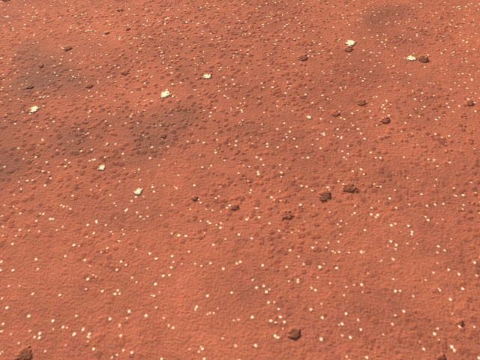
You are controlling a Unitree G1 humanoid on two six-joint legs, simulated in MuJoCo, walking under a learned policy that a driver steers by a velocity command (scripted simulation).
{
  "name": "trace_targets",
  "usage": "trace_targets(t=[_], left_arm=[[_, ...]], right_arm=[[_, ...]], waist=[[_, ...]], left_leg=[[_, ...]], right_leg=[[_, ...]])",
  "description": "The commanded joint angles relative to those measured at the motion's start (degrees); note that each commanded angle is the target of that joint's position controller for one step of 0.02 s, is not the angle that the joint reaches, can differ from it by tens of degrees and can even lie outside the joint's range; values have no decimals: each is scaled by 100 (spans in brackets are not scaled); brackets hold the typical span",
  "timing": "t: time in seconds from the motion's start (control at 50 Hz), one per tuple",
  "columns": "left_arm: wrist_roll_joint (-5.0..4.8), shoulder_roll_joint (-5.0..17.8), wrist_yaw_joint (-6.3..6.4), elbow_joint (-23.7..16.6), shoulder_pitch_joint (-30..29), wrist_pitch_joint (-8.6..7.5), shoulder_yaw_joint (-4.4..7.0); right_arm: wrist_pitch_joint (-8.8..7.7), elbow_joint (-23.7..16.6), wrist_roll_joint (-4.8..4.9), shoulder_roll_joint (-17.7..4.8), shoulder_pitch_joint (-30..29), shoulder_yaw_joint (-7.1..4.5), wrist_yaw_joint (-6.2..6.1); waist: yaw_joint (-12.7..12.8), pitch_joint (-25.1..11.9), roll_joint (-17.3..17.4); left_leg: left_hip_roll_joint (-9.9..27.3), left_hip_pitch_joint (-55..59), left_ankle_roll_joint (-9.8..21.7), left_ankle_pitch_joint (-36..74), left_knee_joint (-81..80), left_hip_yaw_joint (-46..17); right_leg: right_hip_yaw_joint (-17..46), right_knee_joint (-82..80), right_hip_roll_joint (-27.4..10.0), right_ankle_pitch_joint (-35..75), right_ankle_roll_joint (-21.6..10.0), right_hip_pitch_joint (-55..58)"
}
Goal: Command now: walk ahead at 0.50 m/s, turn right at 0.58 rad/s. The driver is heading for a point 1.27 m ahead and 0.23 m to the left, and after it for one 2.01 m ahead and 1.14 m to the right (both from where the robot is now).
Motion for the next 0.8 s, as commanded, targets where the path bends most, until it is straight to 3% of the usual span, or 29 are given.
trace_targets(t=[0.02,0.08,0.16,0.24,0.32,0.36,0.38,0.4,0.42,0.44,0.46,0.48,0.5,0.52,0.54,0.6,0.64,0.7,0.76,0.8], left_arm=[[83,691,78,-464,37,-136,186],[36,809,179,-346,218,-178,216],[30,712,265,-97,497,-179,155],[34,826,243,185,870,-212,154],[59,880,274,411,951,-130,179],[101,957,332,370,726,-76,188],[110,963,363,312,546,-39,173],[166,879,402,199,520,-40,122],[314,466,397,14,1030,-112,-5],[254,447,321,96,1449,-191,-77],[101,867,261,88,1092,-209,6],[39,888,256,-61,527,-187,12],[90,862,296,-124,190,-140,23],[143,860,345,-185,141,-63,57],[151,771,372,-198,247,11,51],[187,543,478,-128,458,97,2],[206,538,519,-137,318,131,11],[166,513,522,-219,-75,183,23],[128,493,478,-334,-484,137,27],[107,515,439,-371,-621,52,38]], right_arm=[[-83,-484,-108,-723,5,-195,-23],[41,-544,-169,-520,-245,-147,-35],[19,-589,-109,-245,-866,-7,65],[-30,-737,18,-308,-1459,28,185],[-62,-894,15,-376,-1586,29,330],[-77,-746,-51,-530,-968,-51,363],[-87,-554,-83,-695,-281,-151,349],[-80,-460,-115,-995,354,-245,308],[-55,-535,-189,-1507,666,-309,279],[-6,-518,-123,-1198,770,-236,280],[81,-649,-28,-955,498,-200,247],[161,-740,14,-813,154,-164,207],[228,-785,9,-768,-50,-136,184],[264,-812,-11,-762,-145,-129,155],[300,-831,-59,-795,-219,-141,143],[349,-837,-90,-919,-292,-203,77],[428,-822,-37,-1005,-240,-241,-4],[584,-856,36,-1001,-267,-248,-114],[699,-883,23,-995,-224,-259,-181],[746,-894,6,-996,-158,-271,-191]], waist=[[-51,-757,-372],[-38,-569,-255],[282,-427,-488],[592,-123,-485],[550,57,-423],[232,-409,-567],[-159,-860,-501],[-444,-1403,-230],[-161,-2133,1125],[-133,-2942,1498],[-283,-2592,745],[-280,-1857,286],[-189,-1262,-165],[-25,-1030,-195],[133,-921,31],[255,-1050,380],[212,-1244,373],[99,-1214,459],[-49,-986,661],[-113,-937,777]], left_leg=[[339,-1319,-29,581,-330,-362],[212,-1329,-268,1112,-1091,-213],[84,-1088,-317,2761,-2801,-61],[20,-1146,-87,3226,-3508,-3],[-71,-1646,302,2313,-3856,13],[-459,-660,480,2030,-3893,284],[-704,266,604,2388,-4087,461],[-291,1573,848,3689,-4016,-76],[1138,3522,1694,5771,-3705,-2123],[1818,4524,2402,5924,-4182,-3783],[1545,4051,2127,5048,-4271,-3221],[1270,3265,1882,4623,-4378,-2564],[1054,2379,1751,4570,-4571,-2180],[879,1739,1669,4434,-4742,-1986],[718,1284,1618,4321,-4890,-1897],[505,858,1635,4743,-4922,-1599],[455,890,1556,4439,-4842,-1635],[265,830,1291,2874,-4855,-1836],[197,880,1209,1762,-4866,-2208],[234,1037,1220,1925,-4714,-2443]], right_leg=[[2305,-1755,-1483,932,-1174,1511],[1801,-1878,-1276,1541,-1175,1072],[1098,-1927,-1004,1378,-800,1081],[1152,-1996,-1364,870,-752,1551],[1019,-1527,-1721,1999,-590,2593],[728,-776,-1554,4092,-364,2641],[477,107,-1291,4916,-182,2528],[276,1366,-988,4105,88,1800],[16,3664,-128,353,574,-79],[616,4781,293,-2626,771,-1215],[963,4994,-141,-2339,742,-1429],[784,4780,-359,-2034,737,-1615],[641,4446,-510,-1828,762,-1636],[634,4042,-629,-1636,765,-1375],[602,3749,-633,-1535,792,-1086],[487,2983,-521,-1259,973,-834],[541,2613,-466,-875,1063,-844],[652,2022,-393,-374,1103,-844],[765,1373,-307,-316,1079,-832],[801,968,-235,-487,1035,-684]])
Velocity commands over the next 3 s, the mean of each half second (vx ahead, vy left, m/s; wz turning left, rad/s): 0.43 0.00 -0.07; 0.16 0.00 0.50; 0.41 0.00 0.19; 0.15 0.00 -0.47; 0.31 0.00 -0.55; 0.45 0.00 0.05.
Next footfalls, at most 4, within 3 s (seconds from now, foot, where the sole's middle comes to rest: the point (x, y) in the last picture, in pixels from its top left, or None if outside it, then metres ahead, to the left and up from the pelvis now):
0.40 left None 0.42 0.13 -0.77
0.90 right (285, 335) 0.50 -0.07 -0.77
1.34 left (158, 309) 0.58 0.28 -0.77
1.80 right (208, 222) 0.87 0.15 -0.77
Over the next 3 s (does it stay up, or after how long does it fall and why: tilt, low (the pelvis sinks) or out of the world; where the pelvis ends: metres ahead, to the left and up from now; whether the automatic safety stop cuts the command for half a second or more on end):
stays up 1.09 0.14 0.01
